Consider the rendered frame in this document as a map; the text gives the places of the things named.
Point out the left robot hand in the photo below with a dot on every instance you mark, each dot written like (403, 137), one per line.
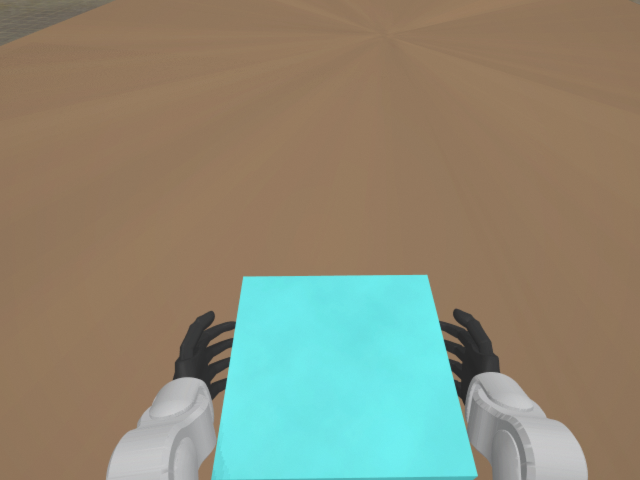
(194, 358)

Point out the left robot forearm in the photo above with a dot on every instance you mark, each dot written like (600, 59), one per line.
(173, 436)

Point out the carton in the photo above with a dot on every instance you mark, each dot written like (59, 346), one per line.
(340, 378)

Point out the right robot hand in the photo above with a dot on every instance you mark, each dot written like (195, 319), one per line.
(477, 356)

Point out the right robot forearm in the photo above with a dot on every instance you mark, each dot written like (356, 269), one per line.
(513, 433)

